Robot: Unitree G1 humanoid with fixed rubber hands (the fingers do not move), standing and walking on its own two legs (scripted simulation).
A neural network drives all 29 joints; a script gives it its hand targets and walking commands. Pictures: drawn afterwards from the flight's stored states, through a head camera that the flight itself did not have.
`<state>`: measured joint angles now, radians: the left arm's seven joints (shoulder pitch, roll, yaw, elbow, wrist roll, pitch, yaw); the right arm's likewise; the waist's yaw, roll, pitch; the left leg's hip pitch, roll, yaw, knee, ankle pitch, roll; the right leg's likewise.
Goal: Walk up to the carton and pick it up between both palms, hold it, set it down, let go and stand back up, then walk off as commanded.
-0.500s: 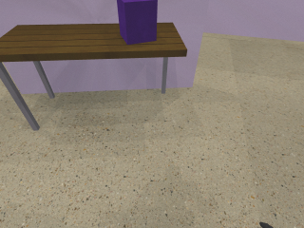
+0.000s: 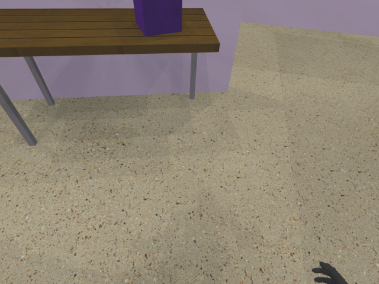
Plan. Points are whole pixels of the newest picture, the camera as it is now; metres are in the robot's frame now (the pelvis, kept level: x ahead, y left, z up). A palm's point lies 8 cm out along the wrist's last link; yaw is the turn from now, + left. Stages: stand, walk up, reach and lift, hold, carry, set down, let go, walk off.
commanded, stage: stand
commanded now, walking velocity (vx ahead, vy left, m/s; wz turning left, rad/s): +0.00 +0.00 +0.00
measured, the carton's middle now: (156, 2) +1.43 +0.16 +0.08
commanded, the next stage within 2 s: none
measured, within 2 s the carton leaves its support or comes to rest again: neither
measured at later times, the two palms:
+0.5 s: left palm out of the picture +0.06 +0.30 -0.08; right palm out of the picture +0.10 -0.33 -0.09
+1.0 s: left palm out of the picture +0.08 +0.30 -0.09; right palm out of the picture +0.14 -0.32 -0.08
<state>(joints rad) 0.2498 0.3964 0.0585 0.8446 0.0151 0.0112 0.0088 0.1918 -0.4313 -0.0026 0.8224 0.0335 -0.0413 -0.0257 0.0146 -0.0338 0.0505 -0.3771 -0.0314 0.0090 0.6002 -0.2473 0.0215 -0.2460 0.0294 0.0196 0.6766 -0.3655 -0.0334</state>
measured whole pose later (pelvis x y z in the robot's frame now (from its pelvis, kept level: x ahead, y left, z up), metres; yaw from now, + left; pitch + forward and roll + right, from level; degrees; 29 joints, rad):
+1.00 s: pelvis +0.00 -0.02 +0.00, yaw +2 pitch -3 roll +2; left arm 0.22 0.39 0.03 0.84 0.02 -0.03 0.01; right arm 0.14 -0.43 0.00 0.83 0.03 -0.04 0.01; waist 0.01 -0.03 0.05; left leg -0.28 -0.03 -0.03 0.57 -0.24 -0.01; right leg -0.25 0.03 -0.01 0.65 -0.35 -0.06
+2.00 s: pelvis +0.00 -0.01 +0.01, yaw +2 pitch -3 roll +1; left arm 0.20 0.39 0.03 0.85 0.02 -0.03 0.01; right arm 0.14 -0.42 0.00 0.83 0.03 -0.04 0.01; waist 0.01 -0.01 0.05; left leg -0.28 -0.03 -0.03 0.56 -0.24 -0.01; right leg -0.24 0.03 -0.01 0.63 -0.34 -0.06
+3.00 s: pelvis +0.00 -0.01 +0.01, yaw +2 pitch -2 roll +1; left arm 0.20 0.39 0.03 0.85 0.02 -0.03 0.01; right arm 0.13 -0.42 0.00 0.83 0.03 -0.04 0.01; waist 0.01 0.00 0.05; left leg -0.28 -0.03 -0.03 0.55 -0.23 -0.01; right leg -0.24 0.03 -0.01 0.61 -0.34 -0.06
